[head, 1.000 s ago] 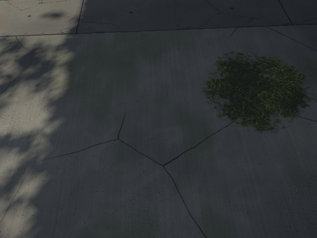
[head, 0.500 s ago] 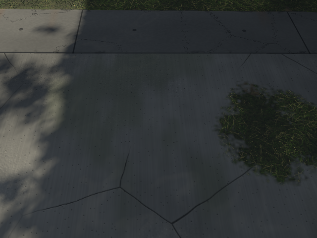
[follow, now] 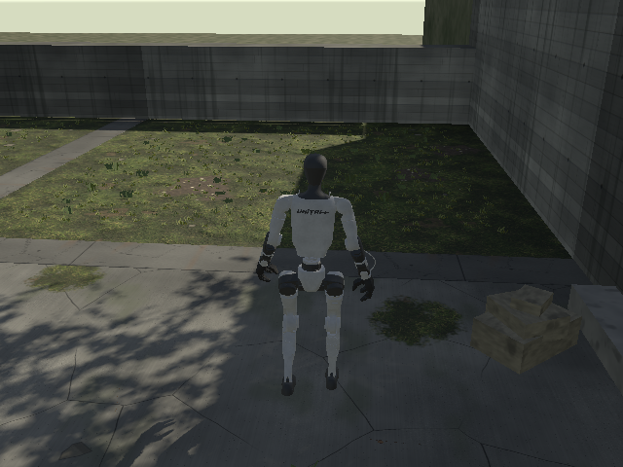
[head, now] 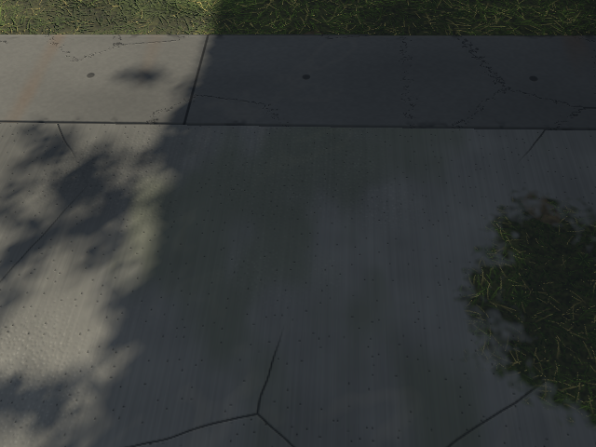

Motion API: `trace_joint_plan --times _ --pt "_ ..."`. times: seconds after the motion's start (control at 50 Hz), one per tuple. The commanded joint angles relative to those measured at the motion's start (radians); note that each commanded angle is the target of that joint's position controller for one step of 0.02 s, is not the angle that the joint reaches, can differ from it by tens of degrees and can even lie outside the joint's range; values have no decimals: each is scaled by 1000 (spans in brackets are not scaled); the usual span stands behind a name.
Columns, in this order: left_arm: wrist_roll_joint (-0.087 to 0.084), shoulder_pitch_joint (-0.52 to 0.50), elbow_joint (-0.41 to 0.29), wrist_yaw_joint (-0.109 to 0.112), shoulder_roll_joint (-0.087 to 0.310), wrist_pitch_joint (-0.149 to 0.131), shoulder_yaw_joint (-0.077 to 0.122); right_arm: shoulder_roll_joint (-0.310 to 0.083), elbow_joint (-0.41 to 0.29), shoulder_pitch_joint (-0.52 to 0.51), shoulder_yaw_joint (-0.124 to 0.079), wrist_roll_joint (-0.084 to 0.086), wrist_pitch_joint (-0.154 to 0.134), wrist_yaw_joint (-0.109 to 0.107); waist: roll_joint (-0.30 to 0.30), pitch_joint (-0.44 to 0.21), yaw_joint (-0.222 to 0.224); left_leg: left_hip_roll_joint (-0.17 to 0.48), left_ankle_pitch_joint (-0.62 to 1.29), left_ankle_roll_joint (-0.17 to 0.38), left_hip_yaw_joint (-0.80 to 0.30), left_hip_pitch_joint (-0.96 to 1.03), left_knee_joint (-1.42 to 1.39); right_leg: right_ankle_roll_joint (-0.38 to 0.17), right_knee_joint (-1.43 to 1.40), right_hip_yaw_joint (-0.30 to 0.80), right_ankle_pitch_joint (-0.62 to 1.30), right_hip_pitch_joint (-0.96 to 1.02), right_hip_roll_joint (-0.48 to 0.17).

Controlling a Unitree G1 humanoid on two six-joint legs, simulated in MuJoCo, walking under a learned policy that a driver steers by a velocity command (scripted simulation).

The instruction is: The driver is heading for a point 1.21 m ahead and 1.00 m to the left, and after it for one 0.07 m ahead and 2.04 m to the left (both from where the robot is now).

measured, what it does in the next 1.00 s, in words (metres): walks ahead, turning left: left foot, then right foot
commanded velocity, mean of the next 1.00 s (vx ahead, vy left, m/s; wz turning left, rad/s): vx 0.21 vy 0.00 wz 0.56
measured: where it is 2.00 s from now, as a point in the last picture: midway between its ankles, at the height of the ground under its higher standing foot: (77, 397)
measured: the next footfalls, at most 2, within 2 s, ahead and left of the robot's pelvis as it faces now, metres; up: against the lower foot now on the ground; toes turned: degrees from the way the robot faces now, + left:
left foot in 0.28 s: +0.04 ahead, +0.14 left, +0.00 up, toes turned +13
right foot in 0.76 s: +0.20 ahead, -0.05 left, +0.00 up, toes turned +29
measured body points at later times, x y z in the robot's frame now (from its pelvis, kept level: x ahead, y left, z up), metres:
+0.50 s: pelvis +0.02 +0.05 +0.01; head +0.03 +0.09 +0.46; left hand +0.08 +0.37 -0.11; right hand +0.19 -0.21 -0.08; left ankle +0.00 +0.13 -0.73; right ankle +0.09 -0.10 -0.66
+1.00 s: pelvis +0.17 +0.07 +0.01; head +0.19 +0.08 +0.46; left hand +0.04 +0.33 -0.11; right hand +0.45 -0.07 -0.09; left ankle +0.15 +0.26 -0.65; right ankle +0.16 -0.07 -0.73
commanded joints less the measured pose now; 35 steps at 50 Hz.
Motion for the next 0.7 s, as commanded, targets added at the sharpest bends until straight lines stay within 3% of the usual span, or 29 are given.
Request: trace_joint_plan --times 0.02,0.1,0.16,0.2,0.24,0.26,0.28,0.3,0.32,0.34,0.36,0.38,0.4,0.44,0.48,0.6,0.66,0.7 --pt "13 -6 -45 12 142 12 32 -71 -60 74 -30 -3 45 -14 -178 -128 4 75 84 -28 -2 -88 75 -192 -227 209 -1 145 -257" --pt "8 -20 -35 25 166 15 41 -43 -104 44 -23 -9 50 -4 -173 -141 6 94 159 -18 31 -16 -113 -205 -243 101 36 133 -265" --pt "-2 -22 -32 27 197 23 50 -57 -133 10 -22 -9 48 14 -174 -164 15 93 198 2 60 60 -245 -195 -237 67 37 160 -292" --pt "-14 -17 -26 24 210 31 54 -74 -144 11 -28 -10 52 26 -177 -163 12 85 210 24 80 104 -331 -173 -214 54 -1 182 -307" --pt "-33 -26 -20 20 210 41 55 -78 -131 67 -36 -16 56 34 -158 -157 -22 54 299 66 116 213 -498 -116 -144 13 -81 157 -289" --pt "-38 8 -3 16 183 48 51 -98 -119 104 -47 -22 58 32 -111 -144 -30 42 341 104 86 287 -590 -58 -54 -24 -160 101 -252" --pt "-25 44 2 5 128 56 42 -179 -128 122 -69 -25 57 18 116 -92 -12 207 487 186 -181 359 -757 42 210 -134 -305 -71 -142" --pt "4 -4 -55 5 106 50 37 -279 -174 93 -76 -33 51 8 309 -54 13 411 685 347 -494 370 -793 112 457 -99 -577 -322 6" --pt "0 -107 -86 11 135 43 47 -257 -180 100 -73 -69 23 16 206 -98 -42 405 583 395 -510 292 -832 90 607 67 -558 -313 18" --pt "-19 -92 -83 15 156 44 56 -240 -189 44 -68 -64 -1 16 156 -83 1 346 507 334 -420 282 -837 68 642 105 -446 -320 4" --pt "-18 -48 -56 23 168 46 64 -211 -203 -22 -63 -39 -11 11 115 -80 33 298 458 267 -353 278 -822 59 640 118 -354 -317 -10" --pt "-9 -25 -37 31 180 48 71 -170 -214 -58 -49 -21 -11 7 109 -85 42 275 468 233 -315 269 -812 61 639 120 -305 -301 -13" --pt "-3 -12 -35 30 177 47 73 -148 -218 -63 -40 -17 -10 2 109 -96 49 255 511 228 -292 253 -805 66 658 117 -265 -268 -3" --pt "-12 -1 -38 15 157 31 71 -123 -206 4 -34 -11 -13 -4 93 -136 37 226 261 230 -305 307 -842 63 598 116 -175 -265 1" --pt "-24 -51 -57 2 152 13 68 -134 -197 48 -36 -8 -21 -9 118 -97 10 236 86 238 -370 358 -894 64 460 127 -131 -305 3" --pt "-32 -108 -77 -35 134 -41 53 -179 -201 72 -50 -5 -36 -6 122 -60 -25 217 118 258 -391 325 -889 73 137 124 -128 -154 36" --pt "-43 -93 -82 -47 146 -62 52 -179 -212 69 -49 -2 -33 4 125 -56 -22 202 81 262 -439 266 -869 58 55 116 -166 -40 55" --pt "-50 -43 -72 -50 158 -76 55 -166 -223 55 -43 -1 -27 7 125 -61 9 181 71 248 -465 231 -837 41 -22 110 -136 69 60"
Keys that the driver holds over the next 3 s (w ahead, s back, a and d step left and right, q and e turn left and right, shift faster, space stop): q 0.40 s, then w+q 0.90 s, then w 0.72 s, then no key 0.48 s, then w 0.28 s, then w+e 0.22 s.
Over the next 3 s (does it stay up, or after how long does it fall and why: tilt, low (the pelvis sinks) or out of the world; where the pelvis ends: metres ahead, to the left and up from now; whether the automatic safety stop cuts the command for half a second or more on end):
stays up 0.77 0.79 0.01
